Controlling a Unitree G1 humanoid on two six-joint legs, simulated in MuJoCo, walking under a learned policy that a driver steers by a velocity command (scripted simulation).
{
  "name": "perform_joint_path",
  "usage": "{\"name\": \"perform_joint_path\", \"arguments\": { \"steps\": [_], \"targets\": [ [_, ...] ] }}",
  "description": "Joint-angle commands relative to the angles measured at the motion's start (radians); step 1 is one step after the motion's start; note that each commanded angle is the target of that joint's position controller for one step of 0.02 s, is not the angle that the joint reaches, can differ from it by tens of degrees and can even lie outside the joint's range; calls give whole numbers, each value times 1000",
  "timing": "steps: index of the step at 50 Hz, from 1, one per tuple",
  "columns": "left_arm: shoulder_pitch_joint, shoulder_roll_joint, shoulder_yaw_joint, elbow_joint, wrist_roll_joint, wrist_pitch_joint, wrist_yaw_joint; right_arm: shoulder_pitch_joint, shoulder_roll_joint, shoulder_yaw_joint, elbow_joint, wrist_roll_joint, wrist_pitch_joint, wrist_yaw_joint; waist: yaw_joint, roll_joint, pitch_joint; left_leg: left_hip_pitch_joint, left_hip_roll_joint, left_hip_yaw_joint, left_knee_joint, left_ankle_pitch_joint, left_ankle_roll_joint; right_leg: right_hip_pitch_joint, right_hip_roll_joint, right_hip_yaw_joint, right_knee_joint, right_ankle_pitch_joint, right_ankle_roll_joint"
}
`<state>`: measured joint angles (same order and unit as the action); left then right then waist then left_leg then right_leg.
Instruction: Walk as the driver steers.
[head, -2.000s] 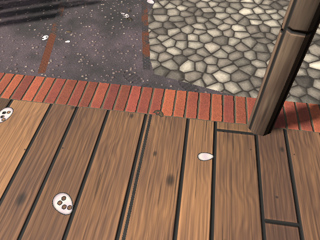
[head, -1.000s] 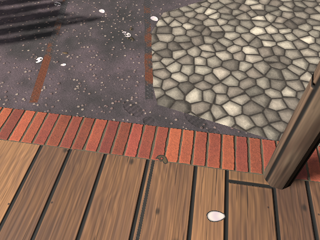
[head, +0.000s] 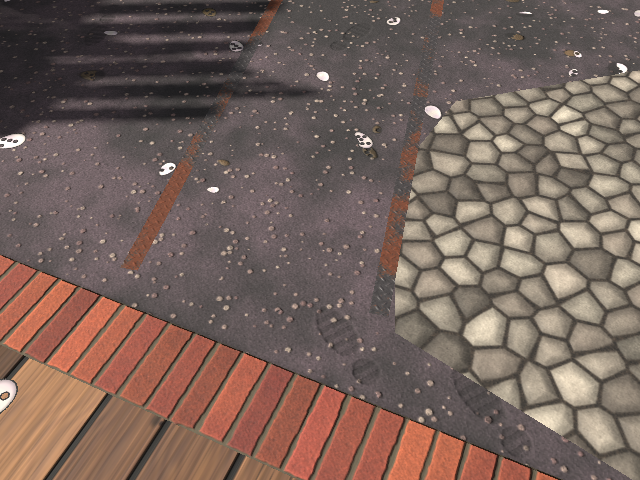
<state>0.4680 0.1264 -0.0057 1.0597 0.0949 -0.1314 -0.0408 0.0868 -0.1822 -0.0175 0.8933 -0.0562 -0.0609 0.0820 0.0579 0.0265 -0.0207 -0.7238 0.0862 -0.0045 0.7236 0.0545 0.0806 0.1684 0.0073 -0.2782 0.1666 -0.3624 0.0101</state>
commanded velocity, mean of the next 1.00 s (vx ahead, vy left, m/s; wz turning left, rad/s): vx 0.09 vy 0.00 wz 0.29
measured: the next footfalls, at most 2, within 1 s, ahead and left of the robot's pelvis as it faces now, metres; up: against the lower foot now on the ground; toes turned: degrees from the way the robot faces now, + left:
left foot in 0.08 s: +0.24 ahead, +0.13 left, +0.00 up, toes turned +5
right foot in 0.48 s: +0.31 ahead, -0.07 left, +0.00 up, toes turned +14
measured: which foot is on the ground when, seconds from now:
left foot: up 0.00-0.06, down 0.08-0.48, up 0.50-0.76, down 0.78-1.00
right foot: down 0.00-0.10, up 0.12-0.46, down 0.48-1.00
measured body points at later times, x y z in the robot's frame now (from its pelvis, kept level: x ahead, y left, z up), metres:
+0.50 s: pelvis +0.19 +0.01 +0.00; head +0.21 +0.00 +0.45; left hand +0.23 +0.29 -0.11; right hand +0.35 -0.24 -0.13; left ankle +0.21 +0.13 -0.73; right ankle +0.27 -0.08 -0.73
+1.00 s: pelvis +0.20 +0.01 +0.02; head +0.20 +0.02 +0.47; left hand +0.21 +0.28 -0.12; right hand +0.36 -0.20 -0.11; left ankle +0.14 +0.11 -0.73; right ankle +0.27 -0.08 -0.73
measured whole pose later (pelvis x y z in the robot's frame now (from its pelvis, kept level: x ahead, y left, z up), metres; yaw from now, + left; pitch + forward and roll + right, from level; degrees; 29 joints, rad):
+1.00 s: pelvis +0.20 +0.01 +0.02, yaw +16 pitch -2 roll +0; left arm 0.24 0.24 0.02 0.85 0.02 0.02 0.01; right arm 0.19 -0.22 -0.02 0.93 0.00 0.01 -0.02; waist 0.02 -0.02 0.03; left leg -0.09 -0.04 -0.04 0.39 -0.26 0.03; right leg -0.21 -0.01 -0.04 0.39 -0.14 -0.01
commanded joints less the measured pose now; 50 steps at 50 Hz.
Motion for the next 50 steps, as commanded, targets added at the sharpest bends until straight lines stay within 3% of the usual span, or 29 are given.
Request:
{"name": "perform_joint_path", "arguments": {
  "steps": [1, 3, 4, 5, 6, 7, 8, 9, 10, 11, 14, 15, 16, 19, 23, 24, 25, 26, 28, 29, 33, 36, 38, 39, 40, 41, 42, 45, 50],
  "targets": [
    [20, 249, 65, -55, -21, -5, 30, -101, -110, -27, -102, 4, -17, 3, -55, -99, 88, 78, -68, 74, -104, -98, 16, -16, -273, 11, 94, 1046, -180],
    [30, 272, 81, -64, -22, 1, 47, -2, -166, -53, -88, 29, -39, -18, -116, -116, 45, 294, -150, 112, -203, 16, 55, -60, -258, -22, 270, 1206, -125],
    [42, 235, 71, -79, -14, 1, 36, 149, -208, -70, -54, 32, -50, -42, -161, -73, -77, 584, -150, 72, -153, 225, 118, -185, -230, -5, 455, 1139, -63],
    [162, 121, 34, -133, 11, -10, 28, 349, -290, -94, -23, 19, -40, -71, -149, 100, -396, 1152, 77, -248, -21, 599, 373, -538, -158, 29, 806, 670, 76],
    [33, 154, 38, -202, -30, -9, -7, 556, -285, -80, 14, 3, -17, -84, -222, 129, -631, 1374, 309, -676, -227, 650, 523, -713, 25, 159, 1175, -339, 118],
    [-229, 180, 51, -277, -68, 4, -19, 536, -320, -114, 56, -8, -45, -90, -276, -25, -376, 1181, 265, -583, -292, 586, 373, -867, -6, 328, 1229, -304, 63],
    [-295, 200, 61, -299, -52, 3, 7, 368, -316, -128, 14, 29, -65, -95, -218, 3, -141, 898, 218, -430, -318, 492, 316, -898, -84, 365, 1196, -319, 48],
    [-192, 236, 76, -274, -18, 10, 41, 233, -245, -108, -17, 43, -68, -96, -122, 9, -115, 697, 163, -346, -365, 397, 309, -788, -137, 370, 1112, -310, 38],
    [-129, 174, 62, -265, -4, 11, 61, 158, -195, -90, -36, 53, -74, -89, -57, 23, -55, 502, 131, -309, -421, 359, 300, -683, -154, 362, 1026, -244, 23],
    [-84, 123, 51, -261, -5, 13, 77, 133, -191, -85, -62, 49, -71, -74, -10, 25, -29, 345, 121, -303, -478, 346, 309, -571, -146, 340, 993, -215, 24],
    [-9, 159, 53, -236, -55, 44, 64, 40, -252, -108, -138, 28, -85, -39, 37, -7, -71, 226, 49, -210, -517, 235, 258, -470, -86, 276, 901, -19, 38],
    [-15, 181, 56, -235, -59, 58, 57, 16, -269, -113, -163, 27, -93, -33, 35, 7, -66, 187, 23, -190, -516, 195, 235, -444, -72, 256, 861, 22, 52],
    [-123, 176, 66, -286, -99, 96, 64, 81, -225, -106, -99, 35, -17, -50, 8, 17, -26, 291, -16, -158, -422, 257, 171, -560, -80, 254, 755, 46, 32],
    [-149, 174, 48, -323, -91, 127, 69, 155, -223, -101, -110, 38, 49, -59, -40, 108, -107, 355, 10, -199, -382, 217, 142, -522, -56, 257, 664, 94, 28],
    [-127, 190, 49, -338, -68, 123, 80, 109, -206, -90, -131, 40, 77, -71, -23, 80, -86, 306, 18, -292, -291, -111, 69, -376, -34, 243, 400, 160, -7],
    [-128, 208, 50, -348, -50, 115, 79, 117, -161, -75, -135, 42, 83, -82, -27, 6, -49, 276, -41, -285, -209, -227, 19, -361, -100, 327, 256, 138, -26],
    [-158, 263, 48, -378, -31, 105, 79, 182, -75, -52, -140, 38, 86, -91, -79, -220, -44, 253, -173, -169, 1, -461, -36, -378, -340, 602, 101, 191, -52],
    [-219, 357, 73, -395, -53, 118, 74, 222, -127, -65, -160, 39, 93, -96, -111, -358, -28, 253, -244, -80, 84, -653, -43, -490, -434, 796, 20, 196, -162],
    [-280, 250, 47, -403, -64, 119, 69, 202, -192, -83, -128, 43, 103, -88, -123, -180, 12, 323, -187, -131, 193, -555, -40, -537, -345, 672, 36, 152, -202],
    [-301, 238, 43, -402, -65, 119, 69, 201, -185, -83, -116, 46, 107, -85, -128, -163, 10, 343, -182, -108, 200, -516, -52, -518, -283, 564, 67, 237, -181],
    [-216, 233, 47, -361, -75, 120, 70, 162, -121, -53, -105, 52, 108, -81, -75, -186, -55, 400, -159, -28, 16, -509, -85, -326, -215, 412, 188, 613, -174],
    [-176, 250, 57, -333, -76, 139, 67, 144, -116, -42, -96, 63, 111, -89, -53, -219, -67, 465, -155, 2, -192, -450, -81, -258, -218, 428, 231, 646, -181],
    [-179, 254, 61, -323, -79, 152, 65, 163, -124, -35, -76, 56, 101, -95, -67, -196, -53, 590, -126, -22, -412, -233, -61, -312, -205, 426, 248, 595, -131],
    [-173, 238, 58, -328, -82, 150, 60, 150, -159, -38, -78, 42, 90, -99, -48, -147, -55, 649, -57, -100, -435, -189, -48, -367, -190, 422, 254, 501, -88],
    [-154, 202, 50, -344, -90, 145, 53, 115, -224, -49, -84, 35, 81, -102, 0, 0, -47, 642, 50, -213, -401, -51, -15, -413, -111, 349, 272, 355, -51],
    [-179, 171, 39, -325, -90, 147, 54, 75, -183, -41, -76, 48, 77, -95, -9, 65, -9, 527, 68, -211, -403, -90, 4, -350, -65, 311, 214, 198, -29],
    [-207, 190, 44, -315, -82, 150, 55, 60, -147, -29, -77, 47, 73, -92, -22, 58, 24, 490, 50, -203, -423, -159, -7, -317, -68, 314, 208, 209, -19],
    [-221, 226, 56, -293, -74, 147, 50, 98, -161, -29, -34, 51, 64, -104, -37, 67, 47, 487, 9, -171, -442, -185, -28, -282, -93, 329, 210, 313, -33],
    [-217, 212, 52, -231, -79, 142, 54, 120, -156, -26, 15, 52, 61, -108, -42, 8, 62, 511, 4, -161, -454, -218, -21, -287, -99, 335, 179, 294, -28]
  ]
}}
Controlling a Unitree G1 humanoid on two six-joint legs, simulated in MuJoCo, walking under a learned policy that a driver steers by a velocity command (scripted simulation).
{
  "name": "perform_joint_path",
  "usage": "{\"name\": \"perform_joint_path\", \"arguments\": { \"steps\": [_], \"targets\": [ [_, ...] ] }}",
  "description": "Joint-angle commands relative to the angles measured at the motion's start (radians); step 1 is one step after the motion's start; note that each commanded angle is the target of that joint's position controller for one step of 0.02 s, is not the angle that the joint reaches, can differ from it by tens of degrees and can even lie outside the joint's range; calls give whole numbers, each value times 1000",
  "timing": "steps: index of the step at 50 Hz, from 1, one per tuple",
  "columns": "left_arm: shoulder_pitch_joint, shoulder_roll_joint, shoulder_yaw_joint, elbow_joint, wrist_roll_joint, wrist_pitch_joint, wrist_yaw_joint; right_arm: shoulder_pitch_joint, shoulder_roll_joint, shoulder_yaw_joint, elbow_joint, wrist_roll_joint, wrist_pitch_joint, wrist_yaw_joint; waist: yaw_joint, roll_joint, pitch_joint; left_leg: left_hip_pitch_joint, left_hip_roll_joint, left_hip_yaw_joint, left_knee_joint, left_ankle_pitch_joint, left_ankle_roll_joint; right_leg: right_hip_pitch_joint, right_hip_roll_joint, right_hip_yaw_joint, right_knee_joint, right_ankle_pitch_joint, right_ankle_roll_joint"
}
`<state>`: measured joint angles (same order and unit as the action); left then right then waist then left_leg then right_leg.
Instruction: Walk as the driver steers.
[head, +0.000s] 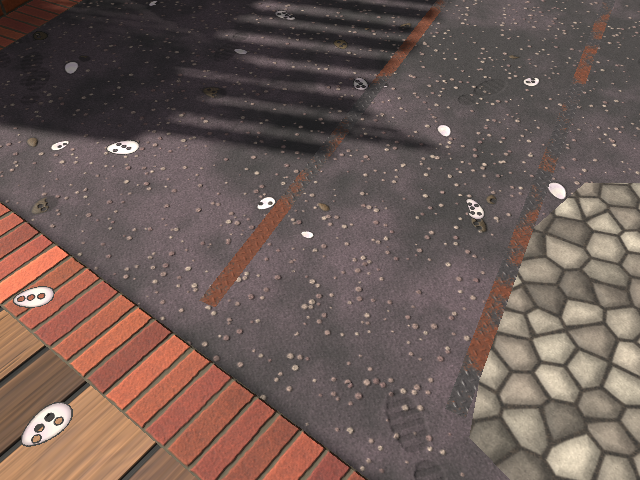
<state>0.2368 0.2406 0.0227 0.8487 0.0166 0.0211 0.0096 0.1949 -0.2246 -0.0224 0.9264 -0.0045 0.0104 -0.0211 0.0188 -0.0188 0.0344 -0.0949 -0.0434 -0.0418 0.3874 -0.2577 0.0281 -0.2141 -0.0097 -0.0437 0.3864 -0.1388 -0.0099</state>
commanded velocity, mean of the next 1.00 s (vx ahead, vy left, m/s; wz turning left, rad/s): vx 0.20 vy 0.00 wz -0.11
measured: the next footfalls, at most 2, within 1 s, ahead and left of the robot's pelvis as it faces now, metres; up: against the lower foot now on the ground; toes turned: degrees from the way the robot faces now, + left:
left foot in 0.92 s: +0.41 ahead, +0.02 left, +0.00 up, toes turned -6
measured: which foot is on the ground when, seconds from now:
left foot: down 0.00-0.48, up 0.50-0.90, down 0.92-1.00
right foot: down 0.00-0.92, up 0.94-1.00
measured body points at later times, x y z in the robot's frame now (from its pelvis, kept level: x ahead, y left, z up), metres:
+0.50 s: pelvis +0.07 -0.04 -0.01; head +0.07 -0.06 +0.44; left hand +0.13 +0.23 -0.13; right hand +0.03 -0.30 -0.17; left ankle -0.03 +0.10 -0.74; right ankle +0.08 -0.13 -0.75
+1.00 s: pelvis +0.25 -0.04 -0.02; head +0.29 -0.04 +0.43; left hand +0.28 +0.20 -0.17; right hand +0.38 -0.30 -0.13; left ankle +0.37 +0.02 -0.74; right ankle +0.10 -0.14 -0.66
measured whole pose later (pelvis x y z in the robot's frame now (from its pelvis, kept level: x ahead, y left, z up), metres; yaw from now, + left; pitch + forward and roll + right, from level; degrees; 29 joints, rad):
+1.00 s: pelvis +0.25 -0.04 -0.02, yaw -10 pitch +0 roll +0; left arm 0.38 0.19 0.04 0.95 0.06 -0.08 -0.04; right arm 0.08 -0.23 -0.05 0.85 -0.06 -0.10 0.00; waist 0.05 0.00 0.07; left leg -0.43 -0.03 0.09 0.55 -0.14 0.11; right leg -0.27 0.08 0.11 1.12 -0.53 -0.02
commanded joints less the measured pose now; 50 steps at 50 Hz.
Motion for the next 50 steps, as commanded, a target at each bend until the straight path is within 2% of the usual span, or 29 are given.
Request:
{"name": "perform_joint_path", "arguments": {
  "steps": [1, 9, 10, 12, 14, 15, 16, 18, 21, 22, 23, 24, 25, 26, 27, 28, 31, 35, 37, 39, 42, 43, 44, 45, 46, 47, 48, 49, 50],
  "targets": [
    [15, 98, 24, -8, 0, -9, 4, 15, -114, -21, -8, 0, -10, -6, -3, 48, 13, -121, 132, -124, -123, 82, 32, 96, -83, 102, -46, 66, -7],
    [26, 93, 20, 92, -1, -11, 10, 44, -107, -15, 69, 1, -15, -12, -3, 18, 18, -110, 125, -112, -135, 71, 37, 107, -90, 112, -69, 53, -10],
    [35, 91, 20, 105, 0, -10, 9, 64, -111, -16, 81, 0, -14, -12, -7, 27, -3, -104, 119, -115, -148, -35, 46, 112, -72, 97, -55, -39, -11],
    [24, 98, 26, 107, 8, -2, 4, 96, -154, -34, 93, -2, -1, -11, -21, 84, 39, -127, 126, -169, -178, -401, 98, 9, 0, 33, 50, -307, -24],
    [-43, 70, 21, 80, 19, 0, -6, 148, -190, -53, 102, -4, 4, -9, -63, 164, 143, -119, 242, -325, -280, -608, 174, -175, 35, -21, 203, -304, -26],
    [-63, 58, 18, 67, 23, -6, -10, 155, -184, -57, 106, -6, 0, -9, -70, 187, 170, -109, 304, -377, -315, -572, 208, -234, -1, -3, 284, -248, -31],
    [-74, 73, 23, 57, 20, -14, -12, 161, -169, -57, 109, -14, -7, -7, -69, 174, 164, -53, 330, -393, -327, -490, 225, -300, -24, 25, 346, -257, -36],
    [-68, 93, 32, 48, 18, -37, -23, 150, -169, -64, 106, -17, -28, -4, -48, 134, 127, 45, 320, -335, -299, -346, 226, -351, -48, 43, 352, -256, -43],
    [-26, 71, 35, 52, 5, -60, -30, 113, -163, -70, 101, -9, -49, 5, -6, 139, 101, -68, 259, -208, -233, -215, 186, -121, -21, -5, 197, -191, -53],
    [61, 54, 36, 84, 3, -63, -29, 86, -163, -71, 95, -4, -49, 6, 40, 117, 91, -169, 225, -157, -174, -211, 167, 43, 10, -46, 105, -119, -53],
    [165, 65, 46, 127, -9, -71, -21, 100, -139, -64, 85, -2, -56, 11, 71, 52, 59, -263, 179, -127, -73, -198, 149, 210, 41, -46, 64, -116, -48],
    [284, 129, 64, 159, 5, -83, -8, 87, -93, -50, 70, -11, -65, 15, 117, -107, 31, -364, 92, -21, 183, -167, 113, 325, -100, 155, -57, -276, -66],
    [407, 254, 89, 174, 0, -85, -7, 81, -23, -29, 19, -12, -74, 20, 134, -343, -21, -558, -37, 111, 506, -272, 63, 408, -362, 627, -264, -590, -167],
    [348, 188, 72, 178, -4, -75, -10, 36, -108, -49, 5, -37, -69, 22, 85, -169, 57, -608, 20, 18, 674, -261, 75, 283, -392, 701, -290, -675, -205],
    [226, 153, 60, 131, -2, -78, -14, 26, -103, -50, 0, -30, -72, 33, 29, -70, 114, -622, 69, -7, 720, -152, 83, 205, -352, 608, -274, -608, -194],
    [162, 132, 54, 108, 2, -86, -18, 48, -87, -45, 12, -21, -77, 44, 1, -41, 105, -597, 95, -5, 709, -73, 79, 175, -302, 505, -276, -485, -174],
    [176, 72, 31, 115, -6, -111, -13, 60, -77, -43, 20, -25, -69, 56, -17, -64, 52, -558, 117, 32, 649, 50, 49, 208, -215, 303, -274, -151, -140],
    [275, 54, 11, 158, -17, -122, -7, -35, -39, -32, -23, -24, -53, 43, -15, -57, 50, -579, 74, 94, 550, 87, -11, 240, -183, 169, -148, 645, -163],
    [263, 50, 4, 155, -16, -116, 1, -111, -20, -20, -58, -16, -56, 37, -8, -78, 53, -523, 43, 114, 421, 142, -28, 193, -144, 129, -108, 774, -152],
    [237, 90, 16, 133, -18, -107, 3, -152, -26, -15, -77, -1, -53, 28, 1, -104, 31, -453, 13, 133, 330, 199, -19, 174, -119, 122, -66, 800, -150],
    [217, 83, 22, 114, -23, -91, 6, -136, -63, -20, -98, 0, -55, 11, -9, -113, 10, -342, 5, 99, 237, 231, 14, 148, -123, 171, 13, 753, -138],
    [196, 107, 32, 103, -12, -79, 9, -85, -81, -25, -77, -7, -54, 9, -24, -99, -14, -276, -3, 94, 209, 236, 32, 146, -122, 189, 55, 771, -126],
    [168, 112, 35, 87, -14, -69, 10, -33, -94, -32, -69, -5, -56, 6, -49, -102, -30, -206, -11, 86, 166, 234, 50, 142, -108, 208, 122, 773, -108],
    [144, 117, 40, 76, -27, -65, 8, 55, -110, -41, -49, -8, -66, 0, -96, -70, -65, -85, 9, 70, 58, 353, 71, 117, -80, 206, 253, 690, -88],
    [282, 7, 7, 104, 113, -112, -69, 186, -203, -69, -34, -3, -89, -2, -103, 143, -296, 249, 177, -73, 184, 637, 225, -16, -47, 248, 325, 438, -67],
    [423, -69, 5, 77, 85, -136, -78, 200, -285, -83, -81, -57, -100, 17, -53, 334, -441, 464, 462, -351, 136, 1004, 512, -201, 140, 167, 727, -463, 6],
    [318, 62, 39, 47, 47, -142, -86, 183, -222, -80, -86, -117, -117, 33, -91, 231, -333, 283, 534, -591, -63, 531, 513, -375, 118, 232, 974, -509, 9],
    [188, 115, 59, 32, 33, -126, -63, 38, -171, -78, -104, -88, -136, 23, -63, 94, -106, 42, 464, -463, -124, 175, 387, -412, 48, 218, 1031, -427, -2],
    [183, 91, 56, 29, 36, -107, -20, -95, -95, -61, -125, -29, -133, 8, -4, 37, -83, -113, 395, -294, -194, 31, 284, -313, -19, 184, 966, -363, 0]
  ]
}}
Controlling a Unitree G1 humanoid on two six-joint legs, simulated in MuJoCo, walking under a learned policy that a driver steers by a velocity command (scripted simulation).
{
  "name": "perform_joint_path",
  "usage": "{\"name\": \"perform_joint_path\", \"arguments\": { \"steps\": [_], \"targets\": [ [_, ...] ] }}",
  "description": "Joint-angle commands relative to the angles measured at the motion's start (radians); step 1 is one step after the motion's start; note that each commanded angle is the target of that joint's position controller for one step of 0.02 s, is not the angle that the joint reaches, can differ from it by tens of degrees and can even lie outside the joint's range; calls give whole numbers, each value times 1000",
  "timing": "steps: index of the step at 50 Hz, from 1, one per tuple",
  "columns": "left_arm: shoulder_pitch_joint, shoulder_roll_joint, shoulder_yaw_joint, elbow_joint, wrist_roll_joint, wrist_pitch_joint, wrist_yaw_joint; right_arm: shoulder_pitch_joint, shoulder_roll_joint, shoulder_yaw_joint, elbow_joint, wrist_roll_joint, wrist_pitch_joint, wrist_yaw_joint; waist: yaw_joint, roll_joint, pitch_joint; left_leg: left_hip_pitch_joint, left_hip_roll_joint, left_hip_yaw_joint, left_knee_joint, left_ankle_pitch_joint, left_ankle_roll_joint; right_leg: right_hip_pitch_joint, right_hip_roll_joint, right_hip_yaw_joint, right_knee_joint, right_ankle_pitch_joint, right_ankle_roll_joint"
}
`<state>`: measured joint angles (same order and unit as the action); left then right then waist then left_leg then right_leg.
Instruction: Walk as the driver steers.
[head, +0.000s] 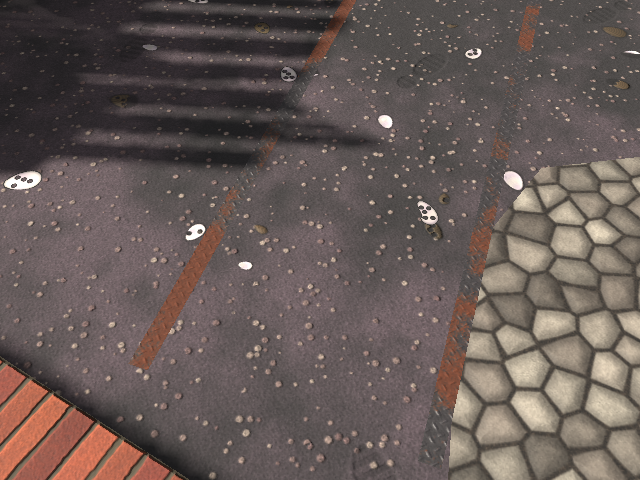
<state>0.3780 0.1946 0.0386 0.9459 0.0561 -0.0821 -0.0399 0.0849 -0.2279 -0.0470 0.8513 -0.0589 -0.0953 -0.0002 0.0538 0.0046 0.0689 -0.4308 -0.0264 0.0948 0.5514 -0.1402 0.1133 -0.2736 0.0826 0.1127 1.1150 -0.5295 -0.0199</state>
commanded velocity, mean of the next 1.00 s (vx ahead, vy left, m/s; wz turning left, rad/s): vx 0.02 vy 0.00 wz -0.36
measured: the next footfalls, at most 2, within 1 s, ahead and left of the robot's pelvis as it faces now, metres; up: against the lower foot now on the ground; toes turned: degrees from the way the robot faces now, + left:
right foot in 0.46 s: +0.01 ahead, -0.15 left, +0.00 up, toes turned -20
left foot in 0.84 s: +0.10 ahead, +0.08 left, +0.00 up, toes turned -19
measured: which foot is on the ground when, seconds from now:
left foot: down 0.00-0.48, up 0.50-0.82, down 0.84-1.00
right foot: up 0.00-0.44, down 0.46-1.00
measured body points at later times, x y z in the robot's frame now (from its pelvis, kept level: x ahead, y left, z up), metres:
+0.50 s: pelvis +0.02 -0.04 +0.02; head +0.05 -0.06 +0.47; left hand +0.24 +0.16 -0.08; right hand +0.07 -0.34 -0.09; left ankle +0.10 +0.07 -0.72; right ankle -0.03 -0.14 -0.72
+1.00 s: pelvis +0.01 -0.05 +0.00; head +0.04 -0.07 +0.45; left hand +0.28 +0.10 -0.08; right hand +0.01 -0.31 -0.13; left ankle +0.06 +0.10 -0.72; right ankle -0.03 -0.14 -0.72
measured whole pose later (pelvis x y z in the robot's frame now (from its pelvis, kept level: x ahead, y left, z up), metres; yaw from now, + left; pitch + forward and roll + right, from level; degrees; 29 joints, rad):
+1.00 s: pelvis +0.01 -0.05 +0.00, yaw -22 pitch +2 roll +0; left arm 0.15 0.25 0.02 0.62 -0.01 -0.09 -0.11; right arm 0.25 -0.24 0.00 0.79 0.00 -0.06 0.07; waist -0.03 0.02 0.03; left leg -0.31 0.10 0.05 0.61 -0.32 -0.06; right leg -0.31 0.04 0.01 0.61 -0.32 -0.03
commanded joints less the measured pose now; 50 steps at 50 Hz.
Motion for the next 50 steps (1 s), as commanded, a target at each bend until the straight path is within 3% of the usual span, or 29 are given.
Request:
{"name": "perform_joint_path", "arguments": {
  "steps": [1, 2, 4, 6, 8, 11, 13, 16, 19, 22, 23, 24, 25, 26, 27, 28, 29, 30, 33, 35, 39, 41, 42, 43, 44, 45, 46, 47, 50],
  "targets": [
    [85, 102, 31, -59, 12, 5, 48, -21, -56, -24, -61, 48, -19, -28, 0, 26, -115, 129, 333, -333, -387, -23, 148, -136, -148, 25, 153, 64, 21],
    [92, 46, 17, -63, 23, 7, 53, 0, -41, -19, -50, 41, -21, -37, 19, 24, -83, 68, 301, -261, -396, 85, 129, -83, -173, 11, 131, 77, 31],
    [110, 16, 3, -71, 7, 15, 26, -6, -61, -35, -68, 15, -40, -55, 0, 5, -122, 105, 264, -151, -392, 170, 149, -78, -173, -36, 124, 106, 66],
    [73, 64, 13, -101, -7, 23, 3, 10, -105, -58, -75, 18, -58, -58, -31, 15, -120, 135, 243, -69, -395, 118, 151, -94, -180, -63, 40, 135, 97],
    [7, 110, 24, -150, 7, 30, 6, 37, -132, -74, -79, 26, -65, -57, -55, 16, -113, 183, 275, -72, -401, 75, 169, -128, -193, -73, -35, 121, 113],
    [-54, 121, 22, -200, 15, 41, 31, 83, -137, -89, -85, 37, -70, -56, -78, 27, -101, 288, 358, -124, -427, 1, 205, -194, -227, -64, -145, 96, 104],
    [-74, 124, 21, -221, 17, 48, 34, 78, -133, -92, -109, 41, -69, -63, -84, 39, -100, 322, 374, -117, -443, -58, 201, -186, -226, -90, -214, 64, 79],
    [-120, 118, 22, -254, 12, 49, 11, 65, -148, -100, -157, 27, -62, -77, -110, 53, -109, 354, 358, -57, -450, -115, 172, -139, -201, -142, -314, 52, 38],
    [-149, 134, 30, -275, -9, 38, -17, 56, -148, -98, -180, 8, -49, -88, -109, 70, -127, 401, 387, -47, -437, -94, 141, -114, -197, -130, -435, 98, -7],
    [-117, 140, 42, -284, -33, 15, -43, 9, -163, -89, -184, 1, -22, -88, -60, 63, -156, 366, 389, 7, -351, -39, 94, 16, -154, -161, -671, 305, -74],
    [-89, 148, 51, -282, -36, 4, -47, 16, -141, -73, -168, 3, -11, -76, -41, 49, -167, 315, 376, 19, -297, -44, 62, 106, -141, -150, -766, 439, -106],
    [-53, 176, 71, -280, -20, -8, -41, 62, -85, -50, -141, 5, -3, -58, -31, -21, -184, 227, 314, 79, -166, -128, -2, 220, -175, -82, -807, 597, -150],
    [-3, 324, 105, -292, -29, -29, -10, 53, -7, -30, -238, 18, -16, -50, -30, -265, -205, -25, 127, 170, 87, -383, -114, 313, -457, 300, -825, 859, -390],
    [0, 342, 122, -296, -2, -57, 11, 69, -83, -44, -199, 8, -31, -42, -8, -85, -112, -168, 101, -25, 176, -429, -135, 295, -474, 316, -841, 751, -418],
    [-73, 340, 128, -290, 4, -73, 19, 57, -116, -51, -192, 8, -25, -33, -35, -107, -99, -218, 96, -79, 239, -381, -140, 284, -425, 217, -856, 704, -362],
    [-114, 295, 116, -297, -16, -74, 18, 76, -164, -71, -178, 9, -17, -34, -52, -117, -120, -227, 93, -89, 316, -346, -157, 297, -388, 152, -850, 714, -327],
    [-131, 247, 96, -297, -43, -70, 15, 81, -160, -67, -172, -3, -6, -37, -58, -131, -131, -222, 91, -100, 363, -313, -170, 287, -367, 116, -838, 771, -294],
    [-166, 235, 89, -313, -51, -60, 13, 96, -132, -55, -174, -3, 3, -24, -81, -137, -123, -172, 88, -93, 439, -261, -174, 208, -338, 66, -835, 819, -262],
    [-239, 200, 69, -373, -29, -43, 8, 161, -119, -47, -146, 28, 7, 13, -97, -100, -136, -98, 81, -108, 523, -118, -202, 94, -300, -4, -821, 883, -235],
    [-235, 192, 59, -380, -30, -44, 0, 195, -108, -40, -134, 24, 11, 26, -102, -79, -147, -94, 113, -131, 461, -83, -232, 117, -291, 0, -768, 905, -224],
    [-211, 209, 53, -378, -57, -44, -42, 210, -83, -14, -131, 24, 28, 33, -75, -63, -147, -14, 165, -111, 238, -171, -267, 118, -314, 64, -638, 907, -215],
    [-257, 187, 34, -383, -83, -34, -83, 249, -66, 6, -109, 49, 32, 45, -116, -13, -144, 143, 166, -75, 51, 27, -248, 29, -271, 69, -577, 821, -170],
    [-259, 176, 27, -382, -79, -27, -101, 242, -79, 7, -111, 62, 28, 46, -111, -20, -151, 197, 153, -64, 19, 142, -227, 2, -227, 68, -563, 749, -130],
    [-200, 153, 22, -383, -79, -20, -101, 183, -134, 6, -142, 80, 18, 47, -56, 5, -189, 208, 160, -78, 9, 267, -176, 28, -165, 51, -578, 587, -70],
    [-115, 187, 31, -371, -72, -15, -86, 111, -169, 8, -165, 75, 10, 55, 5, 27, -196, 179, 162, -85, 2, 230, -120, 54, -121, 22, -612, 468, -37],
    [-148, 233, 41, -379, -65, -11, -73, 87, -185, 1, -158, 59, 15, 65, -3, 36, -148, 83, 133, -70, -20, 76, -113, 86, -101, -20, -624, 416, -19],
    [-211, 248, 43, -395, -57, -13, -68, 105, -180, 0, -150, 61, 13, 65, -30, -1, -131, 61, 129, -67, -40, -5, -132, 73, -111, -11, -611, 372, -25],
    [-238, 231, 36, -401, -55, -17, -62, 101, -168, 3, -142, 67, 14, 65, -39, 6, -112, 66, 127, -70, -44, -27, -145, 50, -117, -7, -618, 374, -34],
    [-217, 198, 20, -399, -66, -18, -56, 122, -145, 17, -141, 63, 19, 68, -57, -5, -114, 113, 126, -64, -50, -107, -133, 21, -102, -8, -657, 255, -44]
  ]
}}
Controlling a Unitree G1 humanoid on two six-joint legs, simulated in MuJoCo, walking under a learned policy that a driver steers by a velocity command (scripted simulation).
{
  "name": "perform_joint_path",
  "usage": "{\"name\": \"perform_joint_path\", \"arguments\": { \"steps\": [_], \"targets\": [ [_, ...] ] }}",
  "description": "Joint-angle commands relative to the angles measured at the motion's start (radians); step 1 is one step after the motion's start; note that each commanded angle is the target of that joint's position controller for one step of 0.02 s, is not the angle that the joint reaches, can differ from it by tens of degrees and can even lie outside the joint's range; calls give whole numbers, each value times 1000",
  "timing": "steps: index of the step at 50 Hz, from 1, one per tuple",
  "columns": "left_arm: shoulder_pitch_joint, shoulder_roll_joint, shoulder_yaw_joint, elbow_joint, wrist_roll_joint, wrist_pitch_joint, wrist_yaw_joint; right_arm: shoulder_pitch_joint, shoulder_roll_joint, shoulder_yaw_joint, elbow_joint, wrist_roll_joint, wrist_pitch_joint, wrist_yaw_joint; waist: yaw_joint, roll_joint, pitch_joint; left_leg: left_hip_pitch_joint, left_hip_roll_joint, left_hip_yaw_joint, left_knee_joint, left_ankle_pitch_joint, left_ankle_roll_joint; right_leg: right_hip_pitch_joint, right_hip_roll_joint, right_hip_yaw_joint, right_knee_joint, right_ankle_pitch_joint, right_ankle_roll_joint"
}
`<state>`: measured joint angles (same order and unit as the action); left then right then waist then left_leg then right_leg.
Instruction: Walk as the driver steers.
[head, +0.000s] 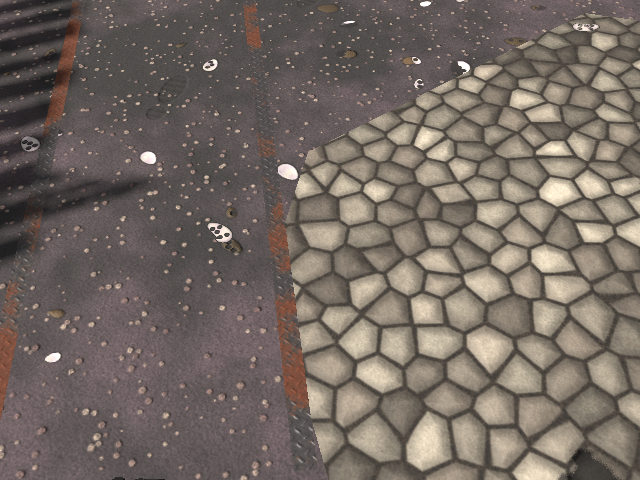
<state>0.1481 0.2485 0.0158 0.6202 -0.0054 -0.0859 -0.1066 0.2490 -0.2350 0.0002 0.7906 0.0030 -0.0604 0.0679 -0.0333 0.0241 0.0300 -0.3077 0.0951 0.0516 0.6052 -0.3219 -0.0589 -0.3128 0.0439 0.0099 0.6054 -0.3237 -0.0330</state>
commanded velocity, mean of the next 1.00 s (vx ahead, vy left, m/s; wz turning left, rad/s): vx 0.12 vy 0.00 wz -0.01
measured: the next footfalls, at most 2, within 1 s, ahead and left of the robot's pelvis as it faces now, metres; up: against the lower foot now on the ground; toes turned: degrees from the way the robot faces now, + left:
right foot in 0.48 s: +0.13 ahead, -0.07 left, +0.00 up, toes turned -2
left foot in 0.72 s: +0.15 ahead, +0.17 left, +0.00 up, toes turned +3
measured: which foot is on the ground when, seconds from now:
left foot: down 0.00-0.50, up 0.52-0.70, down 0.72-1.00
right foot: down 0.00-0.22, up 0.24-0.46, down 0.48-1.00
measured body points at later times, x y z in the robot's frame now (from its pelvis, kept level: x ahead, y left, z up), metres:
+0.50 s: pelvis +0.09 +0.03 -0.01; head +0.12 +0.03 +0.44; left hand +0.26 +0.27 -0.09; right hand +0.17 -0.24 -0.12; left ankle +0.00 +0.15 -0.72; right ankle +0.10 -0.07 -0.71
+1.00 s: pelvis +0.13 +0.05 +0.00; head +0.17 +0.06 +0.45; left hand +0.30 +0.31 -0.10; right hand +0.28 -0.19 -0.11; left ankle +0.11 +0.17 -0.73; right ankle +0.09 -0.07 -0.73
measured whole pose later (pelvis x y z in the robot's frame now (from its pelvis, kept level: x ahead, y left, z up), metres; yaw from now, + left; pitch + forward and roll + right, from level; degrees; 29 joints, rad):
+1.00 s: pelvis +0.13 +0.05 +0.00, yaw +1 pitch +2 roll -1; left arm 0.15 0.28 0.00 0.66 0.00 -0.06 -0.06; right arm 0.22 -0.26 0.00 0.65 0.00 -0.04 0.08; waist 0.00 0.01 0.02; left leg -0.32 0.02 0.02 0.66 -0.38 0.00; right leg -0.27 -0.01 -0.06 0.62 -0.39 0.00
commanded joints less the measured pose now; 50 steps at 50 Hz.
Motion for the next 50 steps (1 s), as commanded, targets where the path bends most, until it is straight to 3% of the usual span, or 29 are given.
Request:
{"name": "perform_joint_path", "arguments": {
  "steps": [1, 4, 6, 10, 11, 12, 13, 15, 17, 18, 20, 21, 22, 24, 25, 26, 27, 28, 29, 31, 34, 35, 37, 38, 39, 41, 42, 46, 50],
  "targets": [
    [29, 156, 50, -75, 2, -9, 20, -29, -142, -31, -77, -6, -12, -4, 35, -24, -49, -27, -4, -14, -111, -27, 52, 51, -64, 108, -172, -86, -51],
    [73, 189, 68, -81, 33, -16, 58, -56, -126, -32, -115, -36, -18, -31, 55, -95, 0, -100, -44, 14, -42, -183, 98, 53, -162, 259, -262, -362, -174],
    [88, 159, 57, -73, 22, -26, 77, -62, -88, -22, -139, -40, -36, -47, 55, -125, -1, -104, -54, 2, 4, -88, 117, 96, -267, 405, -318, -366, -241],
    [17, 155, 47, -72, 42, 0, 90, 35, -92, -22, -147, -42, -82, -53, -18, -70, -25, 236, -56, -13, -72, 40, 179, -89, -178, 214, -207, -171, -173],
    [-11, 149, 48, -91, 51, 3, 91, 107, -137, -37, -129, -45, -89, -57, -42, 11, -30, 325, 1, -124, -125, 50, 234, -182, -95, 111, -50, -136, -116],
    [-60, 113, 41, -127, 61, -1, 86, 237, -236, -70, -99, -51, -94, -61, -99, 175, -62, 506, 152, -404, -237, 244, 377, -377, 31, -10, 241, -149, -22],
    [-80, 102, 39, -128, 70, -20, 82, 316, -236, -76, -102, -64, -96, -60, -147, 163, -40, 557, 305, -558, -305, 450, 465, -547, 18, 51, 461, -343, 2],
    [-22, 105, 46, -93, 64, -35, 99, 221, -173, -66, -98, -63, -89, -63, -60, 46, -7, 465, 311, -415, -277, 609, 408, -558, -69, 88, 635, -291, 33],
    [0, 101, 48, -84, 94, -27, 96, 94, -130, -50, -134, -31, -68, -81, -3, 56, -29, 361, 211, -276, -297, 616, 343, -474, -102, 35, 541, -209, 58],
    [10, 66, 35, -72, 99, -15, 85, 54, -130, -45, -150, -22, -58, -89, 16, 42, -36, 298, 140, -187, -312, 576, 297, -382, -111, -6, 423, -139, 71],
    [60, 9, 10, -31, 73, 1, 36, -33, -166, -51, -163, -44, -42, -77, 59, 58, -33, -2, 36, -52, -306, 558, 235, -44, -79, -79, 307, -4, 82],
    [85, 22, 9, -17, 56, 2, 14, -54, -189, -57, -164, -52, -41, -65, 73, 58, -33, -65, 41, -58, -273, 579, 232, 34, -60, -90, 271, 44, 85],
    [245, 60, 19, 45, 67, -10, -6, -103, -220, -68, -179, -105, -37, -52, 113, 46, -54, -181, 44, -40, -169, 654, 231, 186, -39, -78, 381, 308, 62],
    [462, 155, 63, 107, 56, -32, 7, -231, -231, -71, -219, -73, -47, -31, 246, -37, -90, -250, -21, 5, 119, 736, 179, 377, 36, -159, 143, 354, 45],
    [578, 196, 75, 131, 53, -45, 37, -170, -165, -60, -209, -68, -54, -17, 264, -132, -131, -309, -98, 29, 435, 503, 107, 481, -30, -72, -2, 707, -68],
    [411, 305, 73, 44, 38, -53, 54, 95, -34, -32, -170, -93, -56, -2, 62, -318, -302, -376, -174, -37, 725, -391, 42, 547, -380, 396, -124, 1189, -423],
    [395, 241, 65, 26, 75, -69, 64, 9, -102, -53, -189, -49, -56, -12, 130, -128, -160, -449, -167, -152, 898, -416, 40, 371, -438, 471, -151, 1234, -461],
    [293, 222, 59, 40, 54, -78, 63, -15, -131, -61, -207, -37, -49, -30, 63, -141, -119, -522, -113, -179, 934, -359, 33, 288, -478, 456, -153, 1028, -433],
    [190, 119, 28, 30, 33, -69, 66, -23, -171, -68, -202, -60, -41, -50, 30, -53, -129, -523, -50, -188, 910, -300, 16, 199, -443, 425, -139, 837, -367],
    [11, 0, -31, -1, 35, -36, 82, 22, -71, -23, -178, -99, -16, -50, -53, 16, -116, -362, 15, -208, 681, -140, -36, -6, -305, 260, -135, 642, -217],
    [-121, 89, -27, 2, 51, -22, 68, 201, -6, 0, -107, -82, 7, 32, -148, -60, -79, 154, -3, -67, 463, 192, -72, -425, -123, -1, -124, 486, -97],
    [-141, 111, -27, -2, 54, -18, 63, 331, -37, -19, -70, -68, -2, 54, -179, -42, -84, 277, -83, 37, 486, 307, -71, -482, -77, -69, -48, 487, -80],
    [-96, 122, -28, 1, 32, -12, 59, 356, -112, -56, -72, -39, -37, 51, -160, -5, -62, 278, -130, 76, 175, 376, -50, -318, -65, -69, 74, 456, -36],
    [113, 109, -10, 30, 11, 8, 50, 102, -202, -58, -161, -3, -50, 46, 46, 89, -116, 168, -60, -67, 66, 712, 76, -135, -36, -103, 102, 289, 21],
    [264, 153, 5, 59, -5, 25, 52, -126, -230, -51, -249, 1, -53, 47, 162, 109, -139, 14, 26, -180, -36, 683, 173, 30, -48, -87, 106, 81, 56],
    [172, 163, 13, 36, -10, 29, 63, -180, -143, -23, -273, 15, -56, 34, 138, 3, -170, -24, 4, -130, -24, 570, 118, 112, -72, -61, 76, 195, 53],
    [142, 139, 7, 20, 4, 27, 67, -150, -155, -25, -248, 21, -50, 31, 128, 57, -146, -86, -4, -145, -34, 425, 97, 133, -72, -71, 52, 197, 50],
    [49, 104, -3, -6, 2, 16, 44, -17, -139, -27, -200, -5, -4, 5, 49, -11, -129, 10, -36, -82, -18, 406, 70, 130, -72, -47, -22, 331, 29],
    [41, 127, 8, -18, 9, 26, 43, -10, -133, -28, -205, -2, 13, 7, 39, -4, -124, 61, -42, -61, -42, 440, 66, 126, -68, -51, -58, 324, 51]
  ]
}}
